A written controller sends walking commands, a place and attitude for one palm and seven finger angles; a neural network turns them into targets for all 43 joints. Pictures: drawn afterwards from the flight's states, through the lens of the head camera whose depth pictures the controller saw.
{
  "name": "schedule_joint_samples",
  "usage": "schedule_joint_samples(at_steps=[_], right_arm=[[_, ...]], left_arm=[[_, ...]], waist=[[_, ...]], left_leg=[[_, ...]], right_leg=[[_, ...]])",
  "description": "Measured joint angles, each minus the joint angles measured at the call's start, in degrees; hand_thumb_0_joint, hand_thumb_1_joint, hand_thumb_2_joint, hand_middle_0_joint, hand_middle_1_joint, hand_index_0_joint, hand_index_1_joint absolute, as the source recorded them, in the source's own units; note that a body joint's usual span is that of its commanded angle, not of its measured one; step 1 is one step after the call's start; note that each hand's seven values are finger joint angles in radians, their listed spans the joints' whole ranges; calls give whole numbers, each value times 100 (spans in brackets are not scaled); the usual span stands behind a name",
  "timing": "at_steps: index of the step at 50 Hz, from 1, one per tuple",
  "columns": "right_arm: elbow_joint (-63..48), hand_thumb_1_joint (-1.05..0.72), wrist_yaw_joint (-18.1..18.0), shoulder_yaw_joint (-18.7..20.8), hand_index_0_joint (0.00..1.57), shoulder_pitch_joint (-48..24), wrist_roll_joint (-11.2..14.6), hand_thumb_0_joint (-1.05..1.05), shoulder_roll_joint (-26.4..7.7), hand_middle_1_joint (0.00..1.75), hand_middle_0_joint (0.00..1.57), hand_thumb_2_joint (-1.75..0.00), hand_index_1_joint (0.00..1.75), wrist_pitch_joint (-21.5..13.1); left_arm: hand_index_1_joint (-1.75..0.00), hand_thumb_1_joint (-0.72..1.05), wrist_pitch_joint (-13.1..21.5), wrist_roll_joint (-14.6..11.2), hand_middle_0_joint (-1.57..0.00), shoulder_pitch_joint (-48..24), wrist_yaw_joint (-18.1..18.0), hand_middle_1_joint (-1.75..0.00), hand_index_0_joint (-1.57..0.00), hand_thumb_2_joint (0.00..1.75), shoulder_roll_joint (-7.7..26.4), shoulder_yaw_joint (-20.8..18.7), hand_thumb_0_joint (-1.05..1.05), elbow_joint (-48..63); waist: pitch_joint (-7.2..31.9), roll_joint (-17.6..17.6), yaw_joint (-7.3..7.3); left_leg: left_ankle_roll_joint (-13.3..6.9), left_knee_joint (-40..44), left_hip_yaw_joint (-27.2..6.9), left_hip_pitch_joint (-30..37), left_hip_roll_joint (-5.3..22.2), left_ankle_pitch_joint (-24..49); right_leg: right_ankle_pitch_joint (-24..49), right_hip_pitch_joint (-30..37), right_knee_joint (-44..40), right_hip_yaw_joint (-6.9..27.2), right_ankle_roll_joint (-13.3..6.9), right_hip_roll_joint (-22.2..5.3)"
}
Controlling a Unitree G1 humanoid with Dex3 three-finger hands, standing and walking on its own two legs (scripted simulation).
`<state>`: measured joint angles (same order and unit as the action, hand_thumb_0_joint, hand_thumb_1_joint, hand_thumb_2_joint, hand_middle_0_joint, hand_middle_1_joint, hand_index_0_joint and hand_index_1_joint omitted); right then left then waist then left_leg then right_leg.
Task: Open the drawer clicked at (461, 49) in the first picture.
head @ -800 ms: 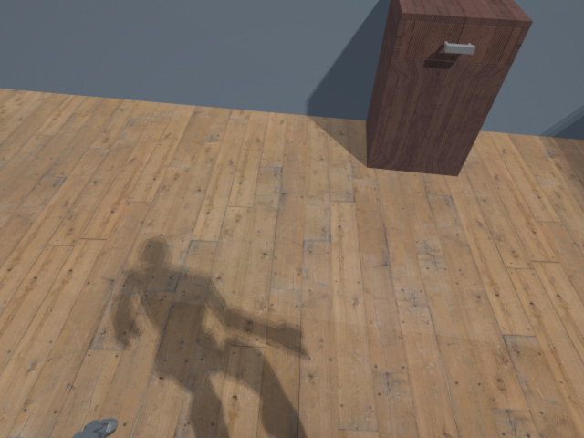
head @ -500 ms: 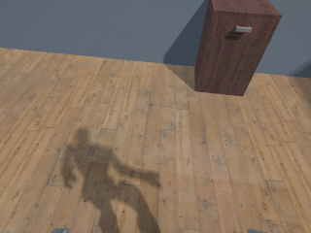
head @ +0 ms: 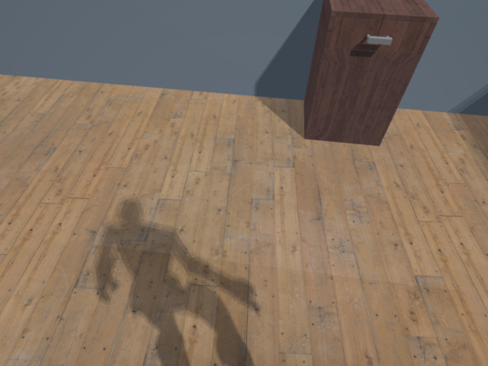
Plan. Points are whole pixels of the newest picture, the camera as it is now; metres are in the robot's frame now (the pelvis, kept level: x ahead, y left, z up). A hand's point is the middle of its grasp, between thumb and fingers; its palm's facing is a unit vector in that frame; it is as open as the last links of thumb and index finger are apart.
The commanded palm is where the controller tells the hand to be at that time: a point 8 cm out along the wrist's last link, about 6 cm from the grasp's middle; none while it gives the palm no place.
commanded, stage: stand and wait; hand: left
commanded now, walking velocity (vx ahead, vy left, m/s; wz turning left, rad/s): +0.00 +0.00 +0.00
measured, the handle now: (378, 38) +1.55 -0.58 -0.10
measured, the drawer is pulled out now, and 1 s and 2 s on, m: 0.00 0.00 0.00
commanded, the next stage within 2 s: look at it before walking up in 0.02 s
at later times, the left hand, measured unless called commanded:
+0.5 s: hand out of the picture +0.08 +0.24 -0.15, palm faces -0.03 -0.94 -0.34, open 7.4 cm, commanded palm none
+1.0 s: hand out of the picture +0.07 +0.22 -0.17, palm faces -0.10 -0.95 -0.29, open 7.4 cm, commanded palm none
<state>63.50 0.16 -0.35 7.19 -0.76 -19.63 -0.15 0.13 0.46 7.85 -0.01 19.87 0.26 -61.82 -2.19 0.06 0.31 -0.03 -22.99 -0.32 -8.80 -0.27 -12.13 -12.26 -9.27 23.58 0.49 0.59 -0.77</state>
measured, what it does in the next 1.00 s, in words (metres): stands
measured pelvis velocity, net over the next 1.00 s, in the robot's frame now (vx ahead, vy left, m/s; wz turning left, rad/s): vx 0.00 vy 0.00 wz -0.10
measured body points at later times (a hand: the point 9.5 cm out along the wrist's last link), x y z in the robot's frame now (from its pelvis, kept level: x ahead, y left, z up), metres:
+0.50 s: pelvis +0.00 -0.01 +0.00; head +0.01 -0.01 +0.45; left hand +0.08 +0.29 -0.13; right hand +0.08 -0.30 -0.13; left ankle +0.00 +0.12 -0.74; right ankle +0.01 -0.13 -0.74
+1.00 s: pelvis +0.00 +0.00 -0.01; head +0.02 +0.00 +0.44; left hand +0.08 +0.27 -0.15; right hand +0.06 -0.28 -0.15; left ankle +0.01 +0.12 -0.74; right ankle +0.01 -0.13 -0.74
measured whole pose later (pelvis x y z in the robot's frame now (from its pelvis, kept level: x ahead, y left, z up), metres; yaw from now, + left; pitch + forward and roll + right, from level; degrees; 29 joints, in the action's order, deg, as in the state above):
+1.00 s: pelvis +0.00 +0.00 -0.01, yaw -6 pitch -1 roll +1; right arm 58.8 -1.0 0.7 6.5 -0.9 -15.4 1.4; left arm -2.8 0.8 10.7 0.0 17.0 -0.9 -58.1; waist -3.8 1.0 -0.6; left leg 0.6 -28.9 4.8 -12.1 2.0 -15.7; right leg -14.2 -15.4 30.8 5.6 0.2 1.7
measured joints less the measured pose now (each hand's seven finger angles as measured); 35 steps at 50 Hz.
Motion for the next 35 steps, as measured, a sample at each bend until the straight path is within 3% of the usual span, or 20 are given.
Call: schedule_joint_samples(at_steps=[35], right_arm=[[42,-91,-7,-7,20,-127,13,1,6,30,20,-90,30,-20]], left_arm=[[-30,91,42,6,-20,-26,0,-30,-20,90,-15,6,0,-53]], waist=[[4,21,-17]], left_leg=[[52,177,14,113,66,52]], right_leg=[[68,102,-182,12,-45,64]])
